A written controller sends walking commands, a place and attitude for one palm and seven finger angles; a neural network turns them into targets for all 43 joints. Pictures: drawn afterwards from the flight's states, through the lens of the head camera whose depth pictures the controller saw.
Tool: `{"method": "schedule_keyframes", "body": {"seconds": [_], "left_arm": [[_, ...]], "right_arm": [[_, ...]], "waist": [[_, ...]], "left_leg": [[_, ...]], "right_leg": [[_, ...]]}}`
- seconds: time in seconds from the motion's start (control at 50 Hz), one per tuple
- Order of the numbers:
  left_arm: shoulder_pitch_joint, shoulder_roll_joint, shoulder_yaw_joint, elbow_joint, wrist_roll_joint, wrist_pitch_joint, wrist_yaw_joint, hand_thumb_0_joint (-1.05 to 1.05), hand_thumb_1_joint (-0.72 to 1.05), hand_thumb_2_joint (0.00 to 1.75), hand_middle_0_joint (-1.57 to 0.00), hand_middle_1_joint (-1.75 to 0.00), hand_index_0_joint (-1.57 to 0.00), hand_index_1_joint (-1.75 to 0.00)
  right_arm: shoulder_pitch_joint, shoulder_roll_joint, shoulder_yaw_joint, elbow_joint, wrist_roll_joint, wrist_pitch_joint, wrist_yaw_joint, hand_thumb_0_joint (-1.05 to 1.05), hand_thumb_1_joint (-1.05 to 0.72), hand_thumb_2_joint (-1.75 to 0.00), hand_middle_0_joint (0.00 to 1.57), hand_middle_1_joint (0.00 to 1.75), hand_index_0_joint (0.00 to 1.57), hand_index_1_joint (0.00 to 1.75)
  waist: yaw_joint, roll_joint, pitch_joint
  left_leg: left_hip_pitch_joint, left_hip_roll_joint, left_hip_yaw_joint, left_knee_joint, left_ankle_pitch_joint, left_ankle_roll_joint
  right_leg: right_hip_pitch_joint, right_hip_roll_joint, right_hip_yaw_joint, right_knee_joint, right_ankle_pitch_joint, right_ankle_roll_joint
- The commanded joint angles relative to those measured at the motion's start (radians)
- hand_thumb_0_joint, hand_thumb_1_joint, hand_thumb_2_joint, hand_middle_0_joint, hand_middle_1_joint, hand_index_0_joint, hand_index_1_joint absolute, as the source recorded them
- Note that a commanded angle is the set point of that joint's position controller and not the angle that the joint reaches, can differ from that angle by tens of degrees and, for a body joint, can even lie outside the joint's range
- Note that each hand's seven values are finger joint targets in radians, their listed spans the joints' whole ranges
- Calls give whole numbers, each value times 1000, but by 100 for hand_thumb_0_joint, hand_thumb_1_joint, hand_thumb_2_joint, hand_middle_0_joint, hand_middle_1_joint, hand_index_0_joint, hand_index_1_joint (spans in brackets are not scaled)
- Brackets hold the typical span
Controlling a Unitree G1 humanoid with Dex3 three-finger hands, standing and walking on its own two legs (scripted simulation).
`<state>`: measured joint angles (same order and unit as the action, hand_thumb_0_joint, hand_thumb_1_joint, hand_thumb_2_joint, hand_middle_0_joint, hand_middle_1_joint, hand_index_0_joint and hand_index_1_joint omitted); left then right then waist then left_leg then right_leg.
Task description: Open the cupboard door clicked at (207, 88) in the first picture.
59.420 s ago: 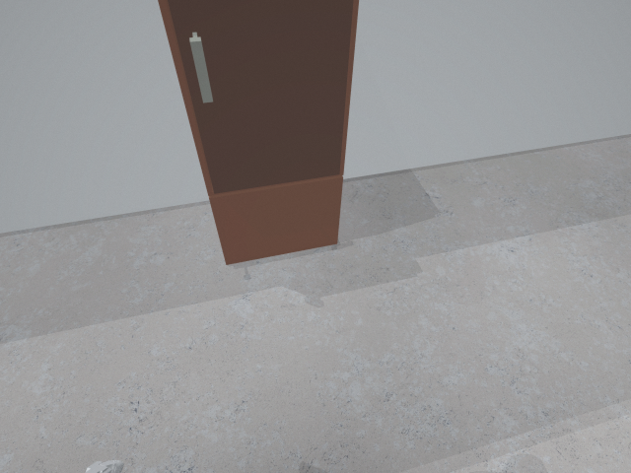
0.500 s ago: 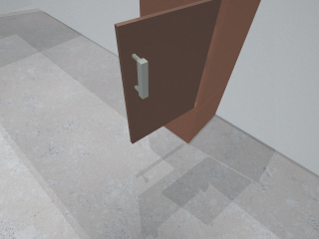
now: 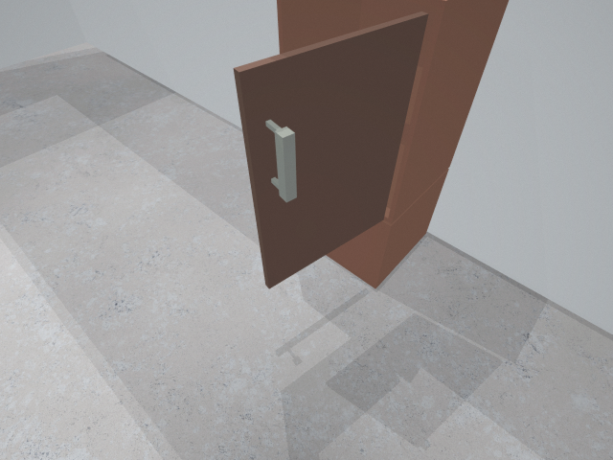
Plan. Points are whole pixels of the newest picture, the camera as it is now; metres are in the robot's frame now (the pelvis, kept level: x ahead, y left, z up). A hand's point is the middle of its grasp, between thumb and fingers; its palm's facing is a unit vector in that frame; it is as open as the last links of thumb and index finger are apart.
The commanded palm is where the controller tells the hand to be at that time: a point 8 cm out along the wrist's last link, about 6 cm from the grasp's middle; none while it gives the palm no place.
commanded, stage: let the arm hang, fingers relaxed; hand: left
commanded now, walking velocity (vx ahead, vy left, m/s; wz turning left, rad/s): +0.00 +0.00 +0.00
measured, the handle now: (279, 161) +0.60 +0.09 +0.05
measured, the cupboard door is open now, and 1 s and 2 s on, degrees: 79 79 79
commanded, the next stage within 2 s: look to check the result in 0.28 s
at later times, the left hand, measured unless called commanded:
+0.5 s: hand out of the picture -0.02 +0.16 -0.17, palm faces +0.05 -0.98 -0.18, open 7.4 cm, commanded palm none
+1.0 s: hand out of the picture +0.01 +0.15 -0.17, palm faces +0.05 -0.99 -0.16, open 7.4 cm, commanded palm none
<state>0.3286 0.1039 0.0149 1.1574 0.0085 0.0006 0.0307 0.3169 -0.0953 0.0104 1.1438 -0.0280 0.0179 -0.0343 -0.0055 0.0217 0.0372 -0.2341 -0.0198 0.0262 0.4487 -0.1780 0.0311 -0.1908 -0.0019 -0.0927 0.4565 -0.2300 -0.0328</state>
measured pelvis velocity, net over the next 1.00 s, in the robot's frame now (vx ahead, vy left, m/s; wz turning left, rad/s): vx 0.02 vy -0.01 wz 0.00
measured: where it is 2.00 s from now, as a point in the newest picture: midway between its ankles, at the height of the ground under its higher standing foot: outside the picture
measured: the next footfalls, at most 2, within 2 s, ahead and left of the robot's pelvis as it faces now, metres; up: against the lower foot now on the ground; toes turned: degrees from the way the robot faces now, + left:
none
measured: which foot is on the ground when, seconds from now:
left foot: down 0.00-1.00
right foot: down 0.00-1.00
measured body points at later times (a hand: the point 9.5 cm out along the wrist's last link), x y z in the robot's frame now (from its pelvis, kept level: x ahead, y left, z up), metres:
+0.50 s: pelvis +0.01 +0.00 +0.00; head +0.02 -0.01 +0.45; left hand -0.02 +0.22 -0.16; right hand -0.01 -0.21 -0.16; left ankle +0.04 +0.10 -0.74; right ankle +0.01 -0.10 -0.74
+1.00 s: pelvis +0.02 -0.01 +0.00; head +0.04 -0.01 +0.45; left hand +0.01 +0.20 -0.16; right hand +0.01 -0.21 -0.16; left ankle +0.04 +0.10 -0.74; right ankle +0.01 -0.10 -0.74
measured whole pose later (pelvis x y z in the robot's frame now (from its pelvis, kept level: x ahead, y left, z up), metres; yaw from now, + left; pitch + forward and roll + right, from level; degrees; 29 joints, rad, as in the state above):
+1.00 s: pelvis +0.02 -0.01 +0.00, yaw +0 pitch -2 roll +0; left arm 0.29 0.11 0.01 1.15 0.01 -0.02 0.03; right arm 0.27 -0.12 0.01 1.16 -0.02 0.00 -0.04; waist -0.01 0.01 0.05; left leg -0.18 -0.02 0.02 0.40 -0.19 0.02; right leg -0.14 0.00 -0.09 0.41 -0.24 -0.03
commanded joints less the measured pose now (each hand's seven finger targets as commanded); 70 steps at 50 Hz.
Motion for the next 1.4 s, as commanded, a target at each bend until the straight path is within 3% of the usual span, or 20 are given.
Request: {"method": "schedule_keyframes", "body": {"seconds": [0.0, 0.14, 0.26, 0.36, 0.58, 0.88, 1.38], "left_arm": [[76, 91, 19, -27, 3, -6, 12, 0, 90, 90, -20, -30, -20, -30], [73, 82, 19, -30, 2, -13, 11, 0, 90, 90, -20, -30, -20, -30], [69, 90, 19, -31, 3, -13, 11, 0, 90, 90, -20, -30, -20, -30], [64, 98, 17, -30, 1, -18, 10, 0, 90, 90, -20, -30, -20, -30], [54, 104, 11, -20, -1, -16, 10, 0, 90, 90, -20, -30, -20, -30], [52, 98, 12, -18, -1, -21, 10, 0, 90, 90, -20, -30, -20, -30], [48, 115, 9, -18, -3, -27, 10, 0, 90, 90, -20, -30, -20, -30]], "right_arm": [[81, -84, -16, -20, 2, -9, -3, 0, -90, -90, 20, 30, 20, 30], [66, -85, -16, -25, 3, -18, -5, 0, -90, -90, 20, 30, 20, 30], [64, -96, -16, -28, 5, -18, -5, 0, -90, -90, 20, 30, 20, 30], [62, -101, -15, -26, 8, -21, -4, 0, -90, -90, 20, 30, 20, 30], [53, -102, -12, -12, 7, -16, -4, 0, -90, -90, 20, 30, 20, 30], [38, -105, -11, -7, 9, -26, -9, 0, -90, -90, 20, 30, 20, 30], [20, -123, -11, 4, 9, -26, -10, 0, -90, -90, 20, 30, 20, 30]], "waist": [[0, -15, 102], [0, 21, 77], [2, -7, 78], [-1, -27, 47], [-6, -17, 70], [-1, -10, 39], [0, -24, 49]], "left_leg": [[-76, 96, -128, -134, -139, 17], [-58, 100, -127, -140, -88, 14], [-44, 101, -127, -141, -82, 13], [-5, 100, -111, -122, -4, 11], [2, 95, -108, -122, -16, 5], [36, 107, -108, -122, 80, 7], [68, 108, -93, -121, 115, 2]], "right_leg": [[-68, -97, 120, -128, -133, -18], [-36, -99, 115, -120, -53, -16], [-34, -98, 114, -127, -57, -15], [-16, -107, 117, -133, -23, -15], [-28, -113, 119, -151, -52, -15], [15, -109, 112, -139, 44, -11], [31, -113, 117, -161, 95, -12]]}}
